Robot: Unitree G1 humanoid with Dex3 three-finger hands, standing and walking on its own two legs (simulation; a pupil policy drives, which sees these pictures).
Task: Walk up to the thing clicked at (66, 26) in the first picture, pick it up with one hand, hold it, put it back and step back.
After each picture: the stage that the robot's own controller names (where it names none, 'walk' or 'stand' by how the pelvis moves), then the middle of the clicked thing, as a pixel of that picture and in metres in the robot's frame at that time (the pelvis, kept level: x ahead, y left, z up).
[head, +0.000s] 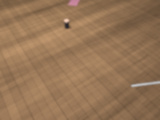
stand; (66, 24) +1.88 +0.27 -0.72
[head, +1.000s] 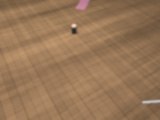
walk; (73, 29) +1.74 +0.16 -0.70
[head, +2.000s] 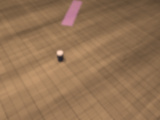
walk; (60, 56) +1.19 +0.21 -0.72
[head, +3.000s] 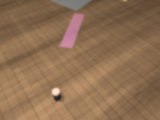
walk; (56, 94) +0.73 +0.24 -0.71
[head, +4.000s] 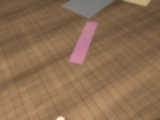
walk; out of the picture +0.46 +0.26 -0.71
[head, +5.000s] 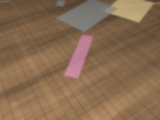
stand; out of the picture +0.38 +0.22 -0.72
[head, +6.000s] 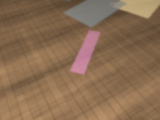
stand; out of the picture +0.39 +0.19 -0.72
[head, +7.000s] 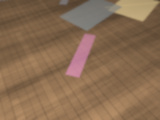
stand; out of the picture +0.39 +0.23 -0.73
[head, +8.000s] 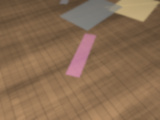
stand; out of the picture +0.38 +0.23 -0.73
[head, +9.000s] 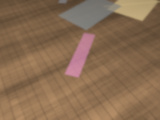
stand; out of the picture +0.37 +0.23 -0.73
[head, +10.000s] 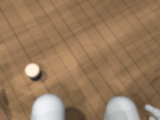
go down; (34, 72) +0.44 +0.25 -0.40
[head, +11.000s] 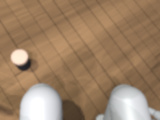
go down; (21, 60) +0.46 +0.27 -0.30
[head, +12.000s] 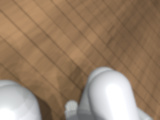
close in; out of the picture +0.43 +0.31 -0.22
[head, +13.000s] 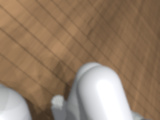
close; out of the picture +0.42 +0.32 -0.22
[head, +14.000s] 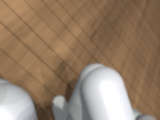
lift; out of the picture +0.41 +0.31 -0.23
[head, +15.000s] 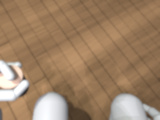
lift; (14, 82) +0.33 +0.25 -0.05
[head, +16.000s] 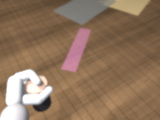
hold; (39, 94) +0.33 +0.17 +0.03
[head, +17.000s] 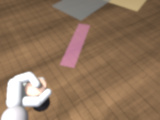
hold; (38, 95) +0.33 +0.18 +0.00
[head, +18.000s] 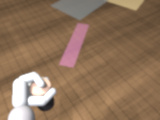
crouch; (43, 95) +0.34 +0.16 -0.01
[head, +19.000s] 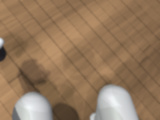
crouch; out of the picture +0.47 +0.27 -0.10
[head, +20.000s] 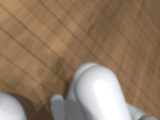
lower; out of the picture +0.43 +0.33 -0.23
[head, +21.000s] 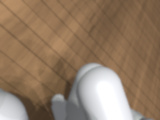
lower; out of the picture +0.43 +0.34 -0.23
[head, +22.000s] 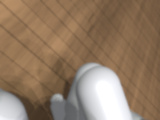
lower; out of the picture +0.43 +0.33 -0.23
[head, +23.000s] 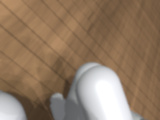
lower; out of the picture +0.44 +0.33 -0.23
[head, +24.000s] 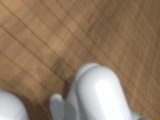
open; out of the picture +0.44 +0.32 -0.23
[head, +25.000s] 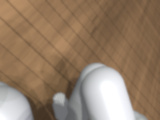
stand; out of the picture +0.44 +0.32 -0.23
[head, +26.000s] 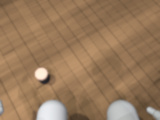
walk; (43, 76) +0.47 +0.23 -0.44
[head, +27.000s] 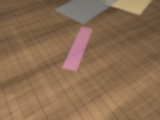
stand; out of the picture +0.40 +0.21 -0.66
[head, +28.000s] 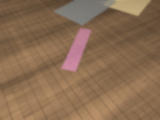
stand; out of the picture +0.41 +0.22 -0.67
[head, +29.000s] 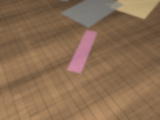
stand; out of the picture +0.42 +0.21 -0.71
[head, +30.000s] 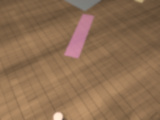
walk; (58, 119) +0.45 +0.18 -0.70
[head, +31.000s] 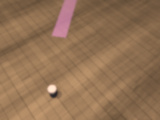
walk; (52, 91) +0.61 +0.24 -0.70
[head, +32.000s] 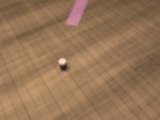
walk; (62, 64) +0.94 +0.22 -0.69
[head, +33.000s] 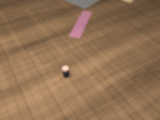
stand; (65, 71) +1.04 +0.21 -0.71
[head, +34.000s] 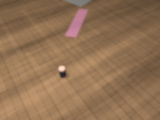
stand; (62, 72) +1.03 +0.24 -0.72
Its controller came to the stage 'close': yes
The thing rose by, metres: 0.71
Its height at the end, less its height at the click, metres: +0.00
